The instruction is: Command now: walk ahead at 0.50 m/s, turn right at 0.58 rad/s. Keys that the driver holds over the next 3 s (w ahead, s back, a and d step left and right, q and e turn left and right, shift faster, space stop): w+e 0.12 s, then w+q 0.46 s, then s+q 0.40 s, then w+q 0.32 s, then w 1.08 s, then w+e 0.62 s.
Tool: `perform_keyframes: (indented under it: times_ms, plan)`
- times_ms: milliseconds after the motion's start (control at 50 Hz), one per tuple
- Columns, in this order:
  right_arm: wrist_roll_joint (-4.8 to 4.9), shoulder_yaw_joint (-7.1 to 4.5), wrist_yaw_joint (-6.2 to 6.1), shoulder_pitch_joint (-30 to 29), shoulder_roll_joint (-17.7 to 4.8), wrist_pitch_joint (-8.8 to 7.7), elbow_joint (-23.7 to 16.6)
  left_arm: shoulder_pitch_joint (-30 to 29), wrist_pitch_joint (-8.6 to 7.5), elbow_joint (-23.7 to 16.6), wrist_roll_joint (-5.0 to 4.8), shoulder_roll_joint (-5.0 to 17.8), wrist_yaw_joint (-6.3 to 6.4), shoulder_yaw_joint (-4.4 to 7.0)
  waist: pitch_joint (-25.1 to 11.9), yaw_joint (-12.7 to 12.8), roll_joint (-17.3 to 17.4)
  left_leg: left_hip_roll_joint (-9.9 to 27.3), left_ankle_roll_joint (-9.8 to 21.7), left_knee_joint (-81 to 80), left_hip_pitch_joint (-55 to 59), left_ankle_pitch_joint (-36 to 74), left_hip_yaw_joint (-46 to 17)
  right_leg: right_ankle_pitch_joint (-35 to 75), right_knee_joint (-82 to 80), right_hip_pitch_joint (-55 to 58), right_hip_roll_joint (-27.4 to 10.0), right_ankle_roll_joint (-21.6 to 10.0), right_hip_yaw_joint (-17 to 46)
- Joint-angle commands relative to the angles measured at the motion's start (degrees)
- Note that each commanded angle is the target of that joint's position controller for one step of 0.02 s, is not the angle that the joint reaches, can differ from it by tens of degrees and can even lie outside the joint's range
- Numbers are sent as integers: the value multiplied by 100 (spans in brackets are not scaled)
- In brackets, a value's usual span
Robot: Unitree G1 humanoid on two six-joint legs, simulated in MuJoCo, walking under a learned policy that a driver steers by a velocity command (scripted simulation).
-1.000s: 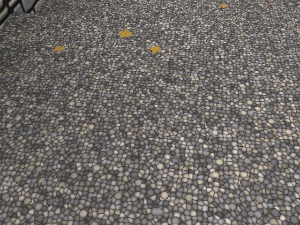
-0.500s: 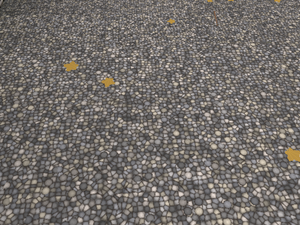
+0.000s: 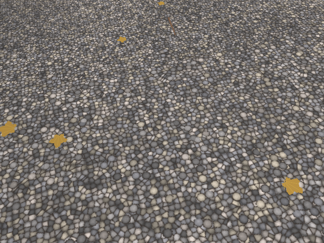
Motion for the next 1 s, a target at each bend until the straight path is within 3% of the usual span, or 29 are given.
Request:
perform_keyframes:
  times_ms: [20, 120, 160, 200, 220, 240, 260, 280, 300, 320, 340, 400, 480, 560, 580, 600, 660, 720, 740, 760, 780, 800, 820, 840, 860, 880, 920, 980, 1000]
  plan:
    - [17, -47, 27, -400, -391, 16, -474, 455, -56, -278, 3, 791, 13, 143, -40, 83, -501, -288, -43, -600, -265, 620, 323, 2803, -355, 202, -1393, -443, 1226]
    - [71, 49, 71, -1258, -427, -70, -883, 805, -24, -345, 74, 889, 75, 147, 26, 364, -614, -591, 100, -1658, -319, 806, 303, 3000, -46, 881, -1529, -470, 1564]
    - [79, 73, 86, -1109, -453, -133, -891, 726, -59, -350, 92, 880, 125, 126, 7, 254, -674, -637, 305, -2198, 196, 899, 371, 3240, -23, 998, -1656, -338, 1462]
    - [89, -5, 37, -367, -634, -180, -669, 507, -136, -363, 109, 971, 128, 117, -181, -95, -765, -876, 583, -2492, 1413, 596, 491, 4395, 365, 886, -1686, -84, 1254]
    - [117, -80, -26, 374, -790, -205, -433, 419, -157, -354, 152, 1058, 108, 134, -531, -427, -727, -1061, 729, -2629, 2139, 395, 577, 5089, 1166, 971, -1571, 11, 1064]
    - [91, -143, -97, 1237, -918, -246, -191, 349, -171, -366, 157, 1052, 85, 130, -975, -856, -586, -885, 895, -2830, 3193, 527, 449, 4730, 2294, 613, -1332, 102, 804]
    - [-23, -227, -169, 2125, -1322, -264, -88, 515, -182, -532, 156, 667, 70, 29, -1737, -1049, 106, 366, 1179, -2696, 4441, 70, -1013, 2680, 4056, -288, -971, 181, 502]
    - [-46, -376, -99, 2086, -1791, -210, 64, 1493, -154, -469, -70, 291, 8, -13, -2159, -469, 1812, 1519, 2117, -3578, 5514, 73, -4020, -1716, 5811, -2102, 112, 465, 194]
    - [157, -273, -2, 1498, -1228, -140, -52, 1054, -129, -439, 175, 687, 36, -11, -1396, -341, 619, 1220, 1973, -3956, 4902, -957, -4237, -1421, 6058, -2752, -401, 348, 488]
    - [218, -190, 29, 958, -864, -133, -159, 361, -140, -595, 208, 733, 4, -5, -595, -286, 125, 982, 1861, -4003, 4076, -810, -3218, -817, 5793, -2875, -701, 382, 347]
    - [173, -142, 49, 848, -701, -151, -133, -25, -163, -721, 228, 680, -14, -37, -351, -268, -154, 688, 1764, -4056, 3627, -32, -2631, -561, 5498, -2816, -870, 418, 262]
    - [222, -109, 26, 1184, -671, -241, 139, -120, -44, -877, 317, 517, -82, -104, -341, -68, 192, 180, 1639, -4178, 3128, 1381, -1804, -480, 4799, -2443, -1105, 631, 128]
    - [263, -189, -22, 1598, -902, -248, 249, -751, 45, -1149, 309, 429, -113, -185, -176, -158, 215, 41, 1783, -4474, 2845, 1256, -1550, -282, 4000, -2783, -1214, 934, -104]
    - [270, -231, -30, 1997, -921, -196, 279, -1788, 48, -1520, 261, 356, -134, -268, -12, -470, 242, -145, 1584, -4520, 2882, 1098, -1483, 637, 2799, -2949, -1200, 1115, -188]
    - [265, -248, -35, 2099, -947, -190, 282, -1969, 41, -1586, 244, 346, -139, -285, -36, -545, 250, -157, 1549, -4447, 2980, 1173, -1499, 786, 2578, -2935, -1162, 1128, -189]
    - [254, -254, -51, 2173, -961, -175, 294, -2112, 30, -1643, 219, 344, -127, -293, 15, -577, 237, -182, 1500, -4220, 3057, 1959, -1452, 848, 2387, -2899, -1068, 1133, -213]
    - [209, -281, -108, 2341, -992, -72, 276, -2174, -40, -1713, 143, 346, -27, -320, -263, -628, 337, -345, 1174, -3269, 3295, 4030, -1280, 795, 1993, -2414, -660, 1036, -274]
    - [210, -327, -178, 1933, -1062, 2, 36, -1491, -111, -1548, 111, 598, 83, -251, -477, -289, 515, -554, 766, -2443, 3232, 3874, -1603, 956, 989, -1356, -508, 839, -71]
    - [291, -334, -165, 1681, -1068, -27, -90, -1007, -185, -1443, 151, 749, 150, -207, -651, -2, 353, -783, 583, -1792, 2906, 3509, -1551, 1889, 398, -486, -784, 717, 72]
    - [410, -262, -164, 1680, -802, -65, -372, -344, -231, -1397, 242, 1182, 236, -114, -1388, 144, -339, -996, 398, -464, 2028, 1399, -1268, 4316, 854, 1008, -2155, 390, 963]
    - [538, -211, -267, 2656, -402, -1, -383, -294, -119, -1546, 206, 1374, 198, -89, -2222, -247, -1416, -1770, 367, 1123, 1199, -3396, -489, 7945, 1575, 1959, -3893, -424, 2174]
    - [367, -272, -347, 2932, -818, 129, -235, -203, 3, -1540, 12, 1086, 128, -95, -2613, -248, -981, -1482, 321, 1806, 1109, -3365, -276, 8297, 1599, 1745, -4019, -828, 2304]
    - [254, -301, -337, 2552, -929, 252, -189, -595, 55, -1653, -17, 790, 156, -142, -2201, -270, -799, -1311, 220, 2190, 882, -2828, -194, 6916, 1230, 1219, -3669, -909, 2000]
    - [163, -317, -274, 2081, -960, 352, -256, -1029, 120, -1743, -8, 486, 208, -236, -1580, -324, -695, -1138, 110, 2114, 805, -2362, -154, 5588, 835, 541, -3109, -701, 1402]
    - [134, -334, -189, 1791, -943, 450, -333, -1287, 178, -1764, 36, 433, 261, -277, -1086, -407, -887, -1054, 1, 2035, 809, -2096, -170, 4914, 595, 12, -2728, -519, 950]
    - [138, -331, -109, 1813, -902, 555, -342, -1421, 232, -1764, 79, 551, 301, -250, -867, -509, -1039, -1081, -83, 2064, 970, -1888, -100, 4620, 458, -429, -2526, -475, 572]
    - [196, -321, -45, 1775, -839, 671, -422, -1380, 275, -1748, 148, 657, 313, -205, -868, -575, -985, -1191, -103, 2119, 1175, -1626, -12, 4448, 409, -744, -2405, -468, 182]
    - [177, -290, -48, 1556, -797, 779, -571, -1404, 312, -1784, 172, 685, 298, -171, -920, -571, -992, -1148, -92, 1981, 1169, -1454, 51, 3699, 310, -868, -2537, -598, 26]
    - [166, -278, -37, 1503, -808, 805, -617, -1355, 323, -1796, 190, 696, 281, -159, -980, -547, -1012, -1064, -60, 1788, 1212, -1323, 93, 2655, 161, -927, -2569, -576, 25]
Next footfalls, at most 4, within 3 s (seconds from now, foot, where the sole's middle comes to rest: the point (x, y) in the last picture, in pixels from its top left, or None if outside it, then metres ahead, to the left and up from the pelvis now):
0.24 left None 0.34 0.12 -0.78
0.76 right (196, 212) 0.59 -0.06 -0.78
1.20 left None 0.38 0.10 -0.78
1.68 right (163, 177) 0.75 0.09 -0.78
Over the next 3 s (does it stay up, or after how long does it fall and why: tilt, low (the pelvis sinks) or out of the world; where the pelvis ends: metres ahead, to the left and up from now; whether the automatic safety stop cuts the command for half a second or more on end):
stays up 1.19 0.42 0.00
